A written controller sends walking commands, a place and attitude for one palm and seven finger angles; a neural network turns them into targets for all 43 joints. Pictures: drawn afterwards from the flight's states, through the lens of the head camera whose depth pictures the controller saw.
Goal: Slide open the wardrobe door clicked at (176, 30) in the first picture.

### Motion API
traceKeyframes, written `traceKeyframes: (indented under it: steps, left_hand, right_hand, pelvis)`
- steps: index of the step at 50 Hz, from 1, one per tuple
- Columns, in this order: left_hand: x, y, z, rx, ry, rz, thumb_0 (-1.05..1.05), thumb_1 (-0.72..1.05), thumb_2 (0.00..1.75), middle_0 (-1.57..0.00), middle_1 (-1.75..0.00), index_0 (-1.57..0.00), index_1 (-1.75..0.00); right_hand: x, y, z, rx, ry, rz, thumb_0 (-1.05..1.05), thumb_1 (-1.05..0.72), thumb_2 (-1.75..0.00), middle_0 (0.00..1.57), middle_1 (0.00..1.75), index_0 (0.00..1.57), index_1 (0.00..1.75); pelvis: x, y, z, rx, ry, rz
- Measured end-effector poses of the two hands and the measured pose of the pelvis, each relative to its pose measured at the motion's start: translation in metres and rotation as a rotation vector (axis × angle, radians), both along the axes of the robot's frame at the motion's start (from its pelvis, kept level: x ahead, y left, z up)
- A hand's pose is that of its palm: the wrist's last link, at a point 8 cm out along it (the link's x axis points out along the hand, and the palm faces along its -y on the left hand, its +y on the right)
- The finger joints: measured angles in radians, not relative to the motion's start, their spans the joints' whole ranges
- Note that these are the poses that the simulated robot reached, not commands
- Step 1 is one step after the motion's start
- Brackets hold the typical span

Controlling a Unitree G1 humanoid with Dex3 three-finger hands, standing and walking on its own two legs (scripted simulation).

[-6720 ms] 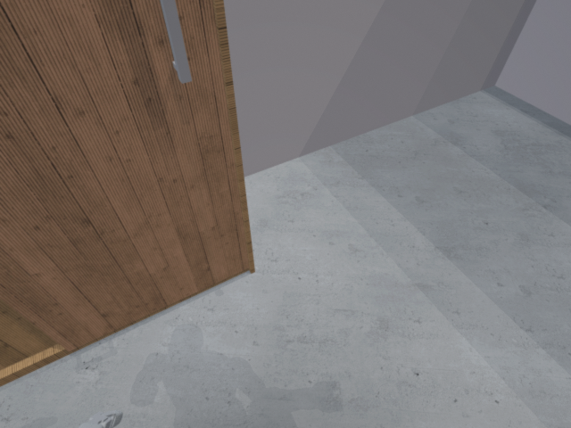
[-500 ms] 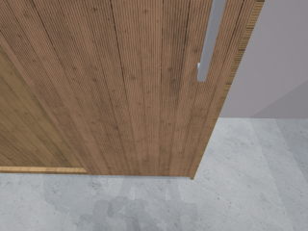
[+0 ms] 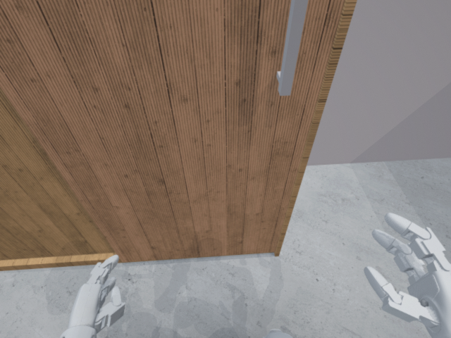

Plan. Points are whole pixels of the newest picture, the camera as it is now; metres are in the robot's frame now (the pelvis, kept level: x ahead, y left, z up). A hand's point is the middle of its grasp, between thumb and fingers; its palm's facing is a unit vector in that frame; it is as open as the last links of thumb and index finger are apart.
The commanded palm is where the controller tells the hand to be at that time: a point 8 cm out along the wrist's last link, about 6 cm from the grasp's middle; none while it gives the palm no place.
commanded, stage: raise the hand with hooked fingers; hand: right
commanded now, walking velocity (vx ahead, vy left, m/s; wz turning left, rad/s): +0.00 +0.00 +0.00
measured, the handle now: (291, 28) +0.56 -0.11 +0.29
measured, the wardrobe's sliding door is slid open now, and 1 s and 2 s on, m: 0.00 0.00 0.00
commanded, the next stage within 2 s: move the hooked fingers beside the handle in 1.54 s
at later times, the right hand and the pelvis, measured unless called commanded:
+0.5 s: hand (432, 210) +0.25 -0.26 +0.18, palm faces -0.01 +1.00 -0.10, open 12.4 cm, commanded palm +0.22 -0.31 +0.20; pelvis +0.02 -0.02 +0.03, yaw +1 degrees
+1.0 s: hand out of the picture +0.28 -0.29 +0.29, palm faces +0.02 +0.99 -0.15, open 14.0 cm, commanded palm +0.25 -0.33 +0.31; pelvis +0.01 -0.01 +0.04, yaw +0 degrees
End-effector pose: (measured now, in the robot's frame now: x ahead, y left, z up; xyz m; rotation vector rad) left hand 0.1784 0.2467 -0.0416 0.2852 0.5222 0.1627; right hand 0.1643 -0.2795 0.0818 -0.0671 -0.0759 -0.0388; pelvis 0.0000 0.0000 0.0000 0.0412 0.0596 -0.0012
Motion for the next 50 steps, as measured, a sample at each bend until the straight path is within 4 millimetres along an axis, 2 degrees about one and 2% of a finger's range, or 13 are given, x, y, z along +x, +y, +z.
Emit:
traceKeyframes:
  steps: [4, 7, 14, 18, 24, 34, 42, 50]
  left_hand:
    - [-0.011, -0.012, -0.006, -0.052, 0.029, 0.015, 0.02, 0.9, 0.9, -0.2, -0.3, -0.2, -0.3]
    - [-0.019, -0.02, -0.006, -0.093, 0.03, 0.038, 0.02, 0.9, 0.9, -0.2, -0.3, -0.2, -0.3]
    - [-0.028, -0.025, -0.001, -0.12, 0.027, 0.048, 0.02, 0.9, 0.9, -0.21, -0.3, -0.2, -0.3]
    - [-0.024, -0.023, 0.004, -0.098, 0.02, 0.035, 0.02, 0.9, 0.9, -0.21, -0.3, -0.2, -0.3]
    - [-0.006, -0.025, 0.018, -0.07, -0.017, 0.015, 0.02, 0.9, 0.9, -0.2, -0.3, -0.2, -0.3]
    - [0.022, -0.044, 0.036, -0.102, -0.082, -0.052, 0.02, 0.9, 0.9, -0.2, -0.3, -0.2, -0.3]
    - [0.027, -0.055, 0.034, -0.135, -0.058, -0.091, 0.02, 0.9, 0.9, -0.2, -0.3, -0.2, -0.3]
    - [0.024, -0.053, 0.028, -0.15, -0.023, -0.094, 0.02, 0.9, 0.9, -0.2, -0.3, -0.2, -0.3]
  right_hand:
    - [0.026, 0.002, 0.017, -0.023, 0.028, 0.095, 0.01, -0.35, -0.66, 0.24, 0.65, 0.24, 0.65]
    - [0.042, -0.004, 0.03, -0.024, 0.063, 0.11, 0.01, -0.28, -0.63, 0.25, 0.69, 0.25, 0.7]
    - [0.056, -0.02, 0.065, -0.019, 0.02, 0.061, 0.01, -0.12, -0.56, 0.26, 0.8, 0.26, 0.8]
    - [0.058, -0.023, 0.076, -0.021, 0.012, 0.068, 0.01, -0.02, -0.52, 0.27, 0.86, 0.26, 0.86]
    - [0.065, -0.033, 0.096, -0.03, -0.013, 0.053, 0.0, 0.12, -0.46, 0.28, 0.95, 0.27, 0.95]
    - [0.077, -0.05, 0.144, -0.05, -0.061, 0.038, 0.0, 0.35, -0.36, 0.29, 1.1, 0.29, 1.1]
    - [0.084, -0.057, 0.177, -0.068, -0.074, 0.026, -0.01, 0.47, -0.31, 0.3, 1.17, 0.3, 1.18]
    - [0.096, -0.061, 0.212, -0.089, -0.088, 0.027, -0.01, 0.5, -0.3, 0.31, 1.19, 0.3, 1.2]
  pelvis:
    - [0.001, -0.001, 0.007, -0.002, -0.014, 0.007]
    - [0.004, -0.003, 0.014, -0.008, -0.021, 0.021]
    - [0.012, -0.009, 0.024, -0.017, -0.032, 0.036]
    - [0.015, -0.014, 0.028, -0.019, -0.047, 0.032]
    - [0.015, -0.017, 0.033, -0.02, -0.075, 0.023]
    - [0.014, -0.017, 0.039, -0.022, -0.112, 0.012]
    - [0.012, -0.014, 0.042, -0.024, -0.128, 0.004]
    - [0.011, -0.012, 0.043, -0.028, -0.134, -0.001]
